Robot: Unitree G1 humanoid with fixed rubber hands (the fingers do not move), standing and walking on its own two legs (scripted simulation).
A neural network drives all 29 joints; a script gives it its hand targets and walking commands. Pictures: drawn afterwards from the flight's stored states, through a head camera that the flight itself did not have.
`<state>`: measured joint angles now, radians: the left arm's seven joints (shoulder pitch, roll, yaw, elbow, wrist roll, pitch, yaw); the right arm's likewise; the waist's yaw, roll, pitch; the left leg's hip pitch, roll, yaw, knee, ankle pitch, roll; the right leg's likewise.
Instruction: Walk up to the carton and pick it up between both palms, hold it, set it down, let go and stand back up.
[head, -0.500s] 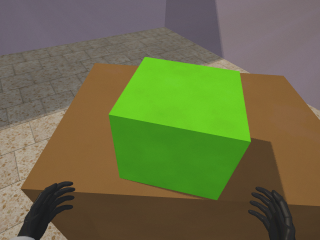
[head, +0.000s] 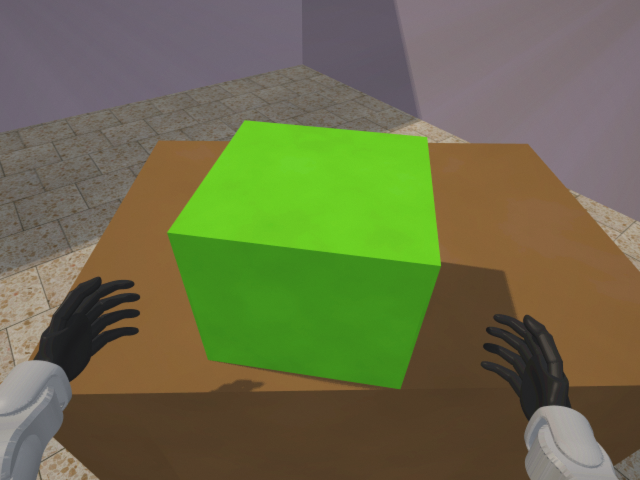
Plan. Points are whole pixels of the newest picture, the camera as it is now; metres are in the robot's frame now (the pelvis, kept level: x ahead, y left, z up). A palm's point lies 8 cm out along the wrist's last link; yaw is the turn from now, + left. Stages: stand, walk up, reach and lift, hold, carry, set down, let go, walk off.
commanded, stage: reach and lift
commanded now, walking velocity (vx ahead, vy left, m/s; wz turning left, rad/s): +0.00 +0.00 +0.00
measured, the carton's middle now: (318, 247) +0.48 +0.01 +0.05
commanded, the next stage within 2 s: none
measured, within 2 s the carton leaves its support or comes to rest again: neither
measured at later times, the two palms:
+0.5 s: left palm (83, 292) +0.32 +0.29 +0.13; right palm (520, 320) +0.28 -0.21 +0.13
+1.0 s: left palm (108, 209) +0.40 +0.27 +0.19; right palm (544, 265) +0.32 -0.24 +0.18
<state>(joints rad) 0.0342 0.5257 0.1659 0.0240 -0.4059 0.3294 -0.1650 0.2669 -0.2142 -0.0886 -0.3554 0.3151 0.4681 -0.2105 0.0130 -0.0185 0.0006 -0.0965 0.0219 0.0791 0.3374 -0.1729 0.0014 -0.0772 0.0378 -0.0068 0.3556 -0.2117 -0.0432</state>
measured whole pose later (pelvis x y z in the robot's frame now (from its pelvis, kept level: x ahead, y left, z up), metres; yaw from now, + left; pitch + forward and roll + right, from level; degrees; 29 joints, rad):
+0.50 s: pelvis +0.01 +0.00 +0.00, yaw +0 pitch +0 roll +0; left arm -0.16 0.55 0.21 -0.05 -0.37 0.51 -0.15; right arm 0.02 -0.30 -0.09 -0.28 0.41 0.48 -0.22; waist 0.00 -0.06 0.03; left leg -0.14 0.03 0.08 0.33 -0.18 0.00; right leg -0.10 0.04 -0.01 0.29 -0.19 -0.04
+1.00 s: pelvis -0.01 +0.01 +0.00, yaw +0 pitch +2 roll +0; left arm -0.68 0.60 0.15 0.45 -0.35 0.59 -0.12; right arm -0.43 -0.40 -0.06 0.15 0.47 0.52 -0.16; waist -0.10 -0.06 -0.06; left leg -0.23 0.02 0.08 0.34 -0.15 0.01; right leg -0.19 0.04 -0.01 0.32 -0.16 -0.03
